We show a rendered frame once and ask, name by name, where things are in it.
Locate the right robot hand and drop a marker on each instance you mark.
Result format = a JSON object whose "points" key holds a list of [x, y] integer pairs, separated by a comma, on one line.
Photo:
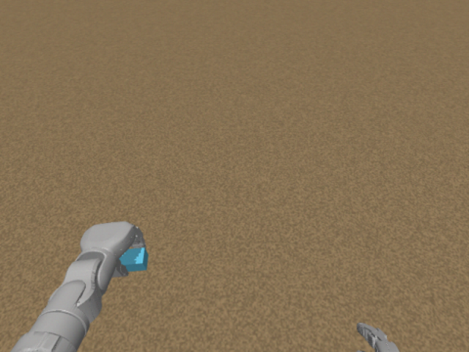
{"points": [[376, 338]]}

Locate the left robot arm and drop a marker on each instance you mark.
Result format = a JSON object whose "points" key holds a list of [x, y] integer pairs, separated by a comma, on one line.
{"points": [[64, 322]]}

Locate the left robot hand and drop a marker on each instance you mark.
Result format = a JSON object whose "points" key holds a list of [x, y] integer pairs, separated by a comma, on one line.
{"points": [[115, 237]]}

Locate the small box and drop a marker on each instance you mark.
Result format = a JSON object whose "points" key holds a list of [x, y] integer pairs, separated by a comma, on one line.
{"points": [[135, 259]]}

